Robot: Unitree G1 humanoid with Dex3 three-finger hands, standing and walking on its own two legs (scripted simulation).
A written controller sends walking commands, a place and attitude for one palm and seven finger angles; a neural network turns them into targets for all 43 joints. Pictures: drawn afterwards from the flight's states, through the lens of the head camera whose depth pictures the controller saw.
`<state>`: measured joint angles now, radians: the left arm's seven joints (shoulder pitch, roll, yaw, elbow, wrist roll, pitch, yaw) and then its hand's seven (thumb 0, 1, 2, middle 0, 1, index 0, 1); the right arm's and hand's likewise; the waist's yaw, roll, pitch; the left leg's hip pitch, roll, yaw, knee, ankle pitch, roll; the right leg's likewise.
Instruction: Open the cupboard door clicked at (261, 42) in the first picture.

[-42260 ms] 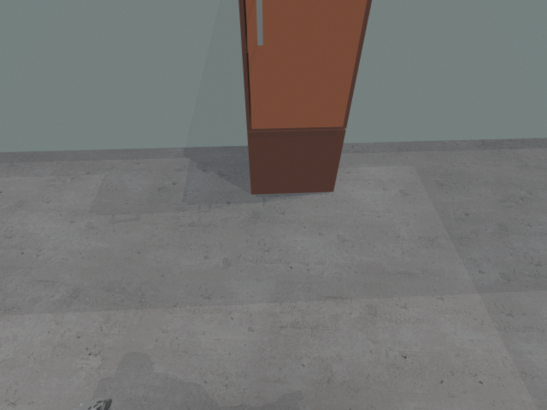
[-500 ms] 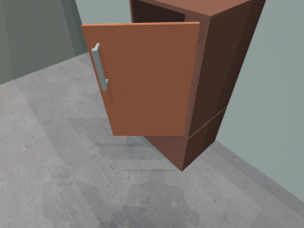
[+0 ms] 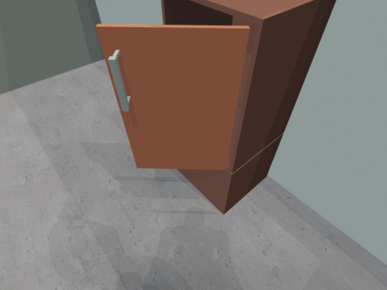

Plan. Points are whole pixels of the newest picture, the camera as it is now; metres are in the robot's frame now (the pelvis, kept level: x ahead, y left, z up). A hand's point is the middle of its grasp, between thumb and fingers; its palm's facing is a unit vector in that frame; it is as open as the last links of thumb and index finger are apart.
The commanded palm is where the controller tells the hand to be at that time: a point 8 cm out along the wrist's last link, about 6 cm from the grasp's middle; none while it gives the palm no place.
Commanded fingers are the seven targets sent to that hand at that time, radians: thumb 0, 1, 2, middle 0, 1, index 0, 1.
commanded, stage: look again from close up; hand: left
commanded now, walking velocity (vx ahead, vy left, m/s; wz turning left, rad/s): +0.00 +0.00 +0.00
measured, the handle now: (121, 82) +0.63 +0.24 +0.11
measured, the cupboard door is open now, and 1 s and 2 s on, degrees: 47 47 47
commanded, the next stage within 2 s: shuffle to correct the standing spot in 0.58 s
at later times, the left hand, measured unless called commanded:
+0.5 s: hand out of the picture +0.01 +0.16 -0.17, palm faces +0.04 -0.98 -0.18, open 7.3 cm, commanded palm none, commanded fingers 0.00 0.90 0.90 -0.20 -0.30 -0.20 -0.30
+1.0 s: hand out of the picture +0.02 +0.17 -0.18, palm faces +0.08 -0.99 -0.15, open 7.4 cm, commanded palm none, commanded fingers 0.00 0.90 0.90 -0.20 -0.30 -0.20 -0.30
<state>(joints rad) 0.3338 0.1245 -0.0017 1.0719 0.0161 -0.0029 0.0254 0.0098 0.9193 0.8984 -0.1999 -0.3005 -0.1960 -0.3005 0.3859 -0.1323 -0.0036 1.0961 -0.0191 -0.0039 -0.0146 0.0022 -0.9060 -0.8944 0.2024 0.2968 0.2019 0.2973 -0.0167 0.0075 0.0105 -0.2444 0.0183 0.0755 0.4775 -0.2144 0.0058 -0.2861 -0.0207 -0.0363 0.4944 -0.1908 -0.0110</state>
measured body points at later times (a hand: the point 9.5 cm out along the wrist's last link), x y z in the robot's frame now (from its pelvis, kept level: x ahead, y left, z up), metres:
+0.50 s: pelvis +0.02 -0.01 +0.00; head +0.02 -0.01 +0.45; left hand +0.01 +0.21 -0.15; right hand +0.02 -0.22 -0.16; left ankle +0.03 +0.12 -0.74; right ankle +0.05 -0.11 -0.74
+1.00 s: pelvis +0.05 +0.01 +0.00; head +0.05 +0.02 +0.45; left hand +0.02 +0.22 -0.16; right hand +0.01 -0.21 -0.16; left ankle +0.03 +0.12 -0.74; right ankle +0.05 -0.11 -0.74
